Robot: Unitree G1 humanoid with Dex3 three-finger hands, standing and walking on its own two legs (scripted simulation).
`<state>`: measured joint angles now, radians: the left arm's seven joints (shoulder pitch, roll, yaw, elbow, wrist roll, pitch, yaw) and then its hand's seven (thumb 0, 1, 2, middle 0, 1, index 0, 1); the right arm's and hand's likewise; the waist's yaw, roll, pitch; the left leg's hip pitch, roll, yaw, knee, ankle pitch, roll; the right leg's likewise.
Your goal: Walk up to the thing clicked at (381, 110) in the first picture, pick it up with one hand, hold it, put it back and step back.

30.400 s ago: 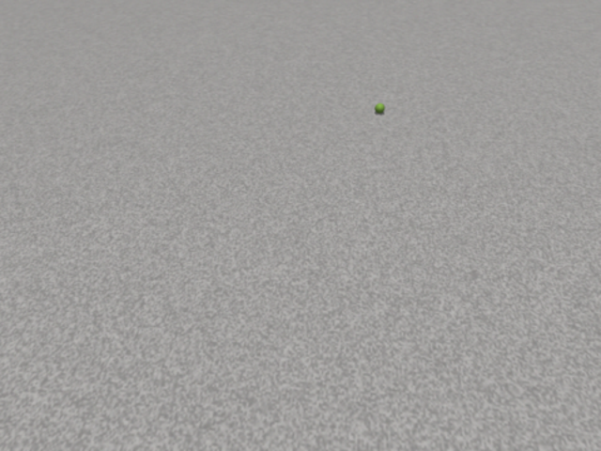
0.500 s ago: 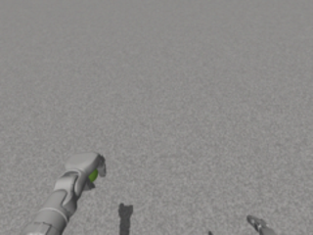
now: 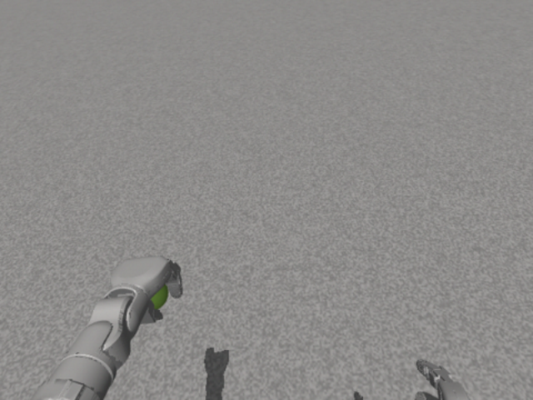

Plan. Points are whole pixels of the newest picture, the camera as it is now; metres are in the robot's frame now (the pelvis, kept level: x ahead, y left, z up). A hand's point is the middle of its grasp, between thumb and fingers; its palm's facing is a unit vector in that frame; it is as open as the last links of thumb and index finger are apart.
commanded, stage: hold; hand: left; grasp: from above
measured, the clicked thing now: (151, 293) +0.32 +0.23 -0.05
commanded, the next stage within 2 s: crouch in 0.38 s
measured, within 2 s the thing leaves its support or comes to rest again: neither
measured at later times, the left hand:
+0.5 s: hand (149, 297) +0.30 +0.22 -0.03, palm faces -0.43 -0.06 -0.90, open 6.8 cm
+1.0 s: hand (163, 324) +0.31 +0.24 -0.17, palm faces -0.43 +0.03 -0.90, open 6.6 cm
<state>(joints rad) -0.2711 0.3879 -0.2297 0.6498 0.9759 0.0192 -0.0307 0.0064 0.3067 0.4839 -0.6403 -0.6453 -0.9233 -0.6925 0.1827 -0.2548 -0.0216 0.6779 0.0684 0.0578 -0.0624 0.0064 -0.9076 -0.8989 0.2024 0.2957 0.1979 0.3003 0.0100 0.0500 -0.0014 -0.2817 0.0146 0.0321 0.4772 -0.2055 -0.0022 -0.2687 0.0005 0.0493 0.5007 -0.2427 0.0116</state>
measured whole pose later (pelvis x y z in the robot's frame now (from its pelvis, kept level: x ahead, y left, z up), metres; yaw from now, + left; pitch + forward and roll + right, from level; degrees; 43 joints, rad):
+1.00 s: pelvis -0.02 +0.00 -0.07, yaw +2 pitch +16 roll -1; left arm -0.46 0.38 -0.17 1.03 1.17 -0.07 0.30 -0.01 0.32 0.43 -0.66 -0.63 -0.93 -0.66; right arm 0.19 -0.28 -0.08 0.70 0.00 0.04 -0.01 0.00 -0.90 -0.90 0.20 0.30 0.20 0.30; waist -0.05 0.00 -0.10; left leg -0.89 0.02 -0.02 1.00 -0.40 -0.01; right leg -0.84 0.01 0.00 0.99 -0.43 0.01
